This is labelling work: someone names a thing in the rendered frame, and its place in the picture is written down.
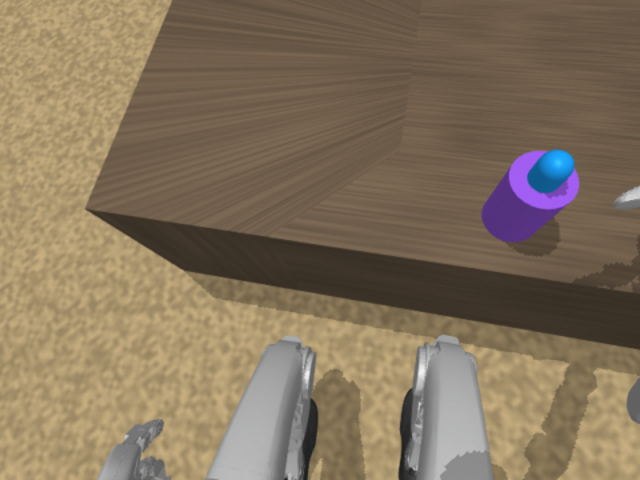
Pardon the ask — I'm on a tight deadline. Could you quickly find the right robot hand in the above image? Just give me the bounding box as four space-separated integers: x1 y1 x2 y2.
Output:
613 186 640 210

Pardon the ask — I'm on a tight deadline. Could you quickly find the right robot foot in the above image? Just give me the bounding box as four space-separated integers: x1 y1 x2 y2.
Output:
398 388 417 480

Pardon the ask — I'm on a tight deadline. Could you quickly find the left robot hand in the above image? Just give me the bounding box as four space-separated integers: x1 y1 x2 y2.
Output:
97 419 171 480

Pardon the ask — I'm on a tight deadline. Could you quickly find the left robot foot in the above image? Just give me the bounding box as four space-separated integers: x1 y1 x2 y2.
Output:
284 398 318 480

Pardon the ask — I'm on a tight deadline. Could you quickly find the bottle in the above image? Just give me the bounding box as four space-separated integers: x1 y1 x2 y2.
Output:
482 150 579 242

